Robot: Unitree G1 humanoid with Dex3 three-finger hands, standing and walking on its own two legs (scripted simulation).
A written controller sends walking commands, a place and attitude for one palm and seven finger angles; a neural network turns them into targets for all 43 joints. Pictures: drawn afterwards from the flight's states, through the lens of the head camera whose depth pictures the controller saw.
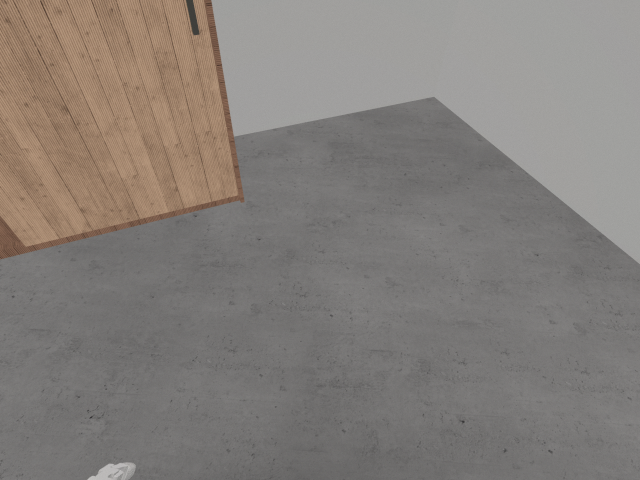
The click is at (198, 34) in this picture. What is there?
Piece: wardrobe's sliding door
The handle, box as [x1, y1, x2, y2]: [186, 0, 199, 34]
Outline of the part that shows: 186,0 193,34 199,34 192,0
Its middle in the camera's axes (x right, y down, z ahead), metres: -0.40 -0.71 +1.17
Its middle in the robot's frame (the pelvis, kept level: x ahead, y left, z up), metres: +1.34 +0.48 +0.08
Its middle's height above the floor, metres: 0.85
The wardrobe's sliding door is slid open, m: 0.00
